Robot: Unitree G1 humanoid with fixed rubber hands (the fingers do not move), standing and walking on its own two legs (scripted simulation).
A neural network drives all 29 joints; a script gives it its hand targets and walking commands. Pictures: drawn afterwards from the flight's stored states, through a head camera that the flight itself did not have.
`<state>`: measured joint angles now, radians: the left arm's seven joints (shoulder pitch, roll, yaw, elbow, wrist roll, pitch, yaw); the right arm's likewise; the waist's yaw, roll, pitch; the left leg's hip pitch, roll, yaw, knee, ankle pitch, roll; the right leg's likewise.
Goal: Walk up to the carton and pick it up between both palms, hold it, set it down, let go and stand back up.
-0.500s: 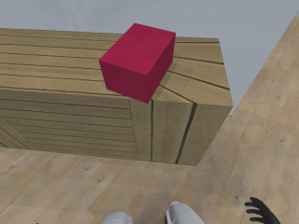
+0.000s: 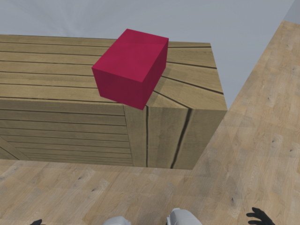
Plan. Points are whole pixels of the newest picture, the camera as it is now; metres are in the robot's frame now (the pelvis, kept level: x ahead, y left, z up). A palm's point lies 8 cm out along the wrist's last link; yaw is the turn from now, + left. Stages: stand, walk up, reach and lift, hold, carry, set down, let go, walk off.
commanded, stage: walk up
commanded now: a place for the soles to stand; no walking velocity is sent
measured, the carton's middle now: (134, 67) +0.66 +0.04 -0.01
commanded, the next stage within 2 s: none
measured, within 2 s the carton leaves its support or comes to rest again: neither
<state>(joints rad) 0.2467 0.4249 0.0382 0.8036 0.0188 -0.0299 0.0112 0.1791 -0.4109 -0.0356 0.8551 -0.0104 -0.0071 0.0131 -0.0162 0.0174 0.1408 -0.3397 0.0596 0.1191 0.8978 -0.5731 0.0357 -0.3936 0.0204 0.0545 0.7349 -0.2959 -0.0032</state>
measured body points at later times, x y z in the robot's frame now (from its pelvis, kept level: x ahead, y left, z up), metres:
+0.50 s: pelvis +0.00 +0.00 +0.00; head +0.03 +0.00 +0.45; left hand +0.12 +0.32 -0.10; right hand +0.08 -0.33 -0.10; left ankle +0.01 +0.10 -0.71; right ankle +0.04 -0.15 -0.71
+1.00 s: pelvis +0.00 -0.01 +0.00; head +0.02 -0.02 +0.45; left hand +0.13 +0.30 -0.09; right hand +0.06 -0.33 -0.11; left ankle +0.01 +0.10 -0.71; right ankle +0.04 -0.15 -0.71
